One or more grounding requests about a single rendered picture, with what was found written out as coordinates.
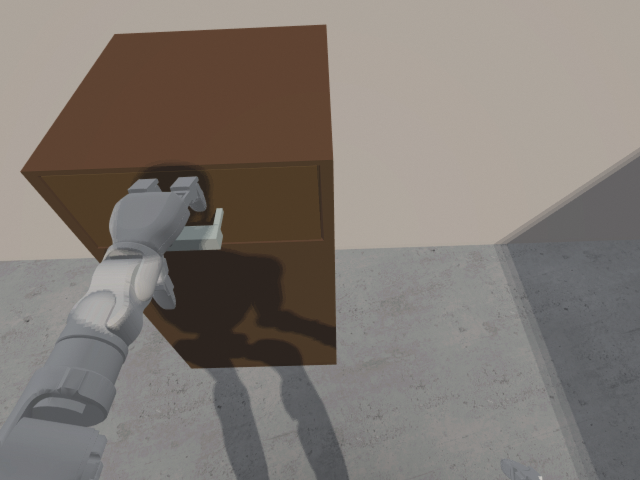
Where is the left robot hand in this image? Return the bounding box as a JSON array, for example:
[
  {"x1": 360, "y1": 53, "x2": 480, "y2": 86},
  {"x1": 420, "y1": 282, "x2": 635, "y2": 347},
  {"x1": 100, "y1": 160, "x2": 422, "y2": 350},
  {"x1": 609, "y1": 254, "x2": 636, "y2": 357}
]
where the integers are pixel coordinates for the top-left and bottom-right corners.
[{"x1": 109, "y1": 176, "x2": 207, "y2": 310}]

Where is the cabinet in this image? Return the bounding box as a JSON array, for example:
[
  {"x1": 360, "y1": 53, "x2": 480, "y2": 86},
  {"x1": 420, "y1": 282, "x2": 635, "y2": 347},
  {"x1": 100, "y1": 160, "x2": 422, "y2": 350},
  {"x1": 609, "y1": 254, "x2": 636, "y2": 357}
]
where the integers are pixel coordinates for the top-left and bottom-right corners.
[{"x1": 20, "y1": 25, "x2": 337, "y2": 369}]

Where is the robot left forearm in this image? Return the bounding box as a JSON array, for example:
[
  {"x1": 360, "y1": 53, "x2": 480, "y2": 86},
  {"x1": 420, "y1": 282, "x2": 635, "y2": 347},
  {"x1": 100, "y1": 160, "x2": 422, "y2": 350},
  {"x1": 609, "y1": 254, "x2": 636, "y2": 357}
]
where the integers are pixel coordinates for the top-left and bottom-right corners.
[{"x1": 0, "y1": 242, "x2": 163, "y2": 450}]

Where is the left robot upper arm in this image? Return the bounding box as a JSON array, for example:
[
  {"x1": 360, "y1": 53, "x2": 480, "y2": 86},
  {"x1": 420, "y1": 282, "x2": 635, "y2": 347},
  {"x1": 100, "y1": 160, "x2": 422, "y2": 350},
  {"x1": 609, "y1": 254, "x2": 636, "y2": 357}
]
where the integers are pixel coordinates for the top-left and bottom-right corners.
[{"x1": 0, "y1": 417, "x2": 107, "y2": 480}]

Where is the right robot hand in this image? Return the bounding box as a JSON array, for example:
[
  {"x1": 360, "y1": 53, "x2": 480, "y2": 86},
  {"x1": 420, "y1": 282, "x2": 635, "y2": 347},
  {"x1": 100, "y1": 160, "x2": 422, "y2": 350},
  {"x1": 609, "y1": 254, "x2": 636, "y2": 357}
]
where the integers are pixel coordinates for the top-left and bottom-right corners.
[{"x1": 500, "y1": 458, "x2": 542, "y2": 480}]

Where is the drawer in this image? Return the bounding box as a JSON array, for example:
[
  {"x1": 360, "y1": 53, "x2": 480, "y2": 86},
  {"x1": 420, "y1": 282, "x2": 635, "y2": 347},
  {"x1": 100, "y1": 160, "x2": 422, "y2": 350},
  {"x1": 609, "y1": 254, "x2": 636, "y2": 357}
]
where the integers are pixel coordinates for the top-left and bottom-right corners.
[{"x1": 41, "y1": 165, "x2": 321, "y2": 247}]

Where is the handle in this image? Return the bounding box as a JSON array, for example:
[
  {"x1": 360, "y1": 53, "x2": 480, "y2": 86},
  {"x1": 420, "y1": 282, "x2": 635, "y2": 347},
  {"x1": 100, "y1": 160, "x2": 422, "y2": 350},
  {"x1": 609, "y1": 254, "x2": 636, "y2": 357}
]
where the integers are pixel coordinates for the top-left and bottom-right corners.
[{"x1": 167, "y1": 208, "x2": 224, "y2": 251}]

